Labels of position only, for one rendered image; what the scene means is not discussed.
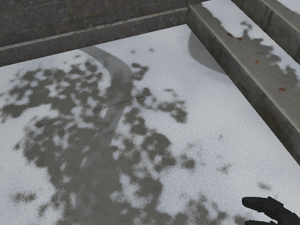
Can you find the right robot hand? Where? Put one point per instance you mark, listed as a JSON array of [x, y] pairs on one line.
[[273, 209]]

